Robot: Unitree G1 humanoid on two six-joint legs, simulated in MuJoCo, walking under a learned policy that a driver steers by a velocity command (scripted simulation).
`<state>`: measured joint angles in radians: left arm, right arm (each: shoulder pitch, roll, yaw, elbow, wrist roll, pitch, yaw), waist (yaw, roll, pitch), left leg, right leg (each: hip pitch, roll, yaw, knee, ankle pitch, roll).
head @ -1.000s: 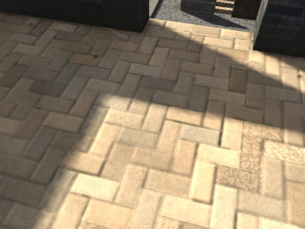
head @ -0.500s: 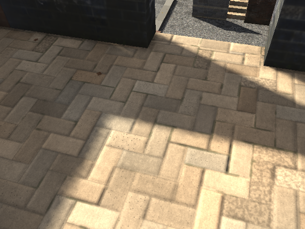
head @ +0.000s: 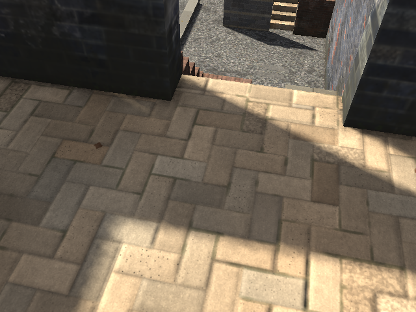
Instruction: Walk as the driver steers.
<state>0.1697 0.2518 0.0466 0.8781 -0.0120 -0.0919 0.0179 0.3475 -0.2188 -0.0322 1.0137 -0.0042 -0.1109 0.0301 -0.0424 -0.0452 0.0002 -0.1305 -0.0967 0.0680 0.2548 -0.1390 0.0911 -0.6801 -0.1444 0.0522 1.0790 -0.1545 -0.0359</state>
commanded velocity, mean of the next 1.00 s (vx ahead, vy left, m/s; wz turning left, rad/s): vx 0.50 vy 0.00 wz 0.00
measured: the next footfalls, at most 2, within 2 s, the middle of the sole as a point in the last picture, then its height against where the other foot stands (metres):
right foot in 0.28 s outside the picture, level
left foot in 0.84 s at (182, 273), level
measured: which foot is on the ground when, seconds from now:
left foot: down 0.00-0.30, up 0.32-0.82, down 0.84-1.00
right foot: up 0.00-0.26, down 0.28-0.86, up 0.88-1.00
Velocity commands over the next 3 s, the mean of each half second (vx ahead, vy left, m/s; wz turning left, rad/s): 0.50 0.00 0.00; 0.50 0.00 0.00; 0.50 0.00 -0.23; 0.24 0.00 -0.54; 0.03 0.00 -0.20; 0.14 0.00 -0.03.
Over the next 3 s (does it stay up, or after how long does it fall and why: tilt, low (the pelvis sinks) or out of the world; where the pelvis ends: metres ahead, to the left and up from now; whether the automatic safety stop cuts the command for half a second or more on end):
stays up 1.11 -0.10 -0.02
